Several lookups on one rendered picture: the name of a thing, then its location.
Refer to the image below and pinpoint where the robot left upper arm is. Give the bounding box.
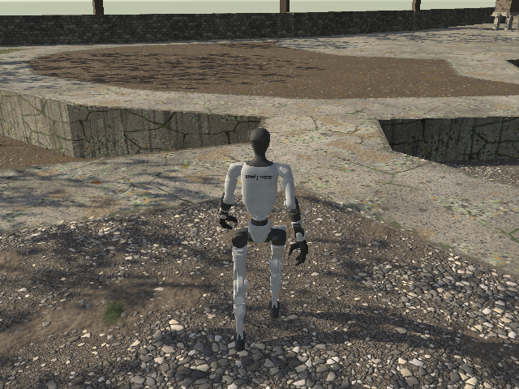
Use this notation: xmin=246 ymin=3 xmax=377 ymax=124
xmin=223 ymin=162 xmax=243 ymax=204

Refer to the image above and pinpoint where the right robot forearm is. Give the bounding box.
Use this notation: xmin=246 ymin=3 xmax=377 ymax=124
xmin=289 ymin=197 xmax=306 ymax=242

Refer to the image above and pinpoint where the robot right hand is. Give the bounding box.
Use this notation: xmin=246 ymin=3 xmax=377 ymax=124
xmin=289 ymin=240 xmax=308 ymax=266

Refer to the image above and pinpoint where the left robot forearm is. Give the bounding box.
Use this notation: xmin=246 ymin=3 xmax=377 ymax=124
xmin=219 ymin=192 xmax=232 ymax=219

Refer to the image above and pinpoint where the robot left hand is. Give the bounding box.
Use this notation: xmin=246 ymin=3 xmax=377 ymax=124
xmin=219 ymin=216 xmax=238 ymax=230

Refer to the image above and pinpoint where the robot left thigh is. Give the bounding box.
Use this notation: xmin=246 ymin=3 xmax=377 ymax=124
xmin=231 ymin=227 xmax=248 ymax=294

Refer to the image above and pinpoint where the robot right upper arm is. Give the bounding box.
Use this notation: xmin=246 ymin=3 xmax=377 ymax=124
xmin=277 ymin=163 xmax=296 ymax=210

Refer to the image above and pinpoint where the right robot foot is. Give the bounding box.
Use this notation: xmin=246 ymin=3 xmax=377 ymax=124
xmin=268 ymin=300 xmax=280 ymax=318

